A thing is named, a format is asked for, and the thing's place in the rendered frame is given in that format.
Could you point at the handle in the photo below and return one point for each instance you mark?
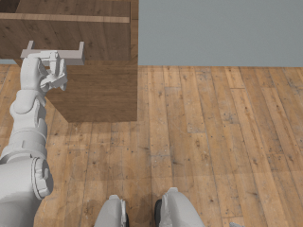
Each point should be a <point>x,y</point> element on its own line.
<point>71,57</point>

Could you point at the cabinet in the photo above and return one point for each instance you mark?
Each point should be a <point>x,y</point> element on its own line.
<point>100,91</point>

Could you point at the robot left hand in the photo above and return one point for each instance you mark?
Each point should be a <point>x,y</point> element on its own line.
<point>34,76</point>

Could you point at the robot left forearm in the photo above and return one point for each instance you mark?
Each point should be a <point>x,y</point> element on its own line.
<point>29,133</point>

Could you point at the robot left upper arm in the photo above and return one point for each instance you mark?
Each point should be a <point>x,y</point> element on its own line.
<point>23,186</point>

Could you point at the drawer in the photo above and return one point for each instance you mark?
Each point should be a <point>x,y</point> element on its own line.
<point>103,25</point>

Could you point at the robot thigh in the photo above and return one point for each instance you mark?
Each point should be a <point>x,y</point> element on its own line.
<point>112,214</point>
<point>180,210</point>

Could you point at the robot left thigh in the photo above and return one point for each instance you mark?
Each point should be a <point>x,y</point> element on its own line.
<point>112,214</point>

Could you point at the robot right thigh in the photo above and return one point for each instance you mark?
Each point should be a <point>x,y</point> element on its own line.
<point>180,210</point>

